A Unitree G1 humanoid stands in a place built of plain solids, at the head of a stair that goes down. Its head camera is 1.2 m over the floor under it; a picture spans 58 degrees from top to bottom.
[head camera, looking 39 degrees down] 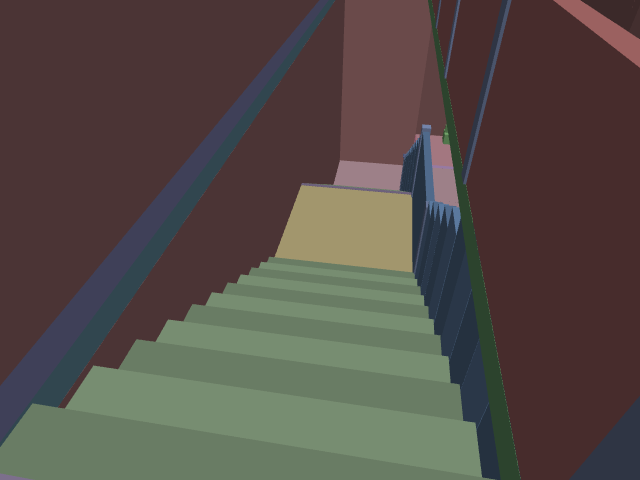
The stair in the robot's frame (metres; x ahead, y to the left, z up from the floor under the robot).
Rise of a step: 0.17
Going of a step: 0.27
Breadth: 1.54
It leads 9 degrees to the right of straight ahead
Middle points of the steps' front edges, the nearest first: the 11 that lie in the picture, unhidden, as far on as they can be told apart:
0.68 0.23 -0.17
0.95 0.18 -0.34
1.22 0.14 -0.50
1.49 0.09 -0.67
1.76 0.05 -0.84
2.02 0.01 -1.01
2.29 -0.04 -1.18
2.56 -0.08 -1.35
2.83 -0.13 -1.52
3.10 -0.17 -1.69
3.37 -0.21 -1.86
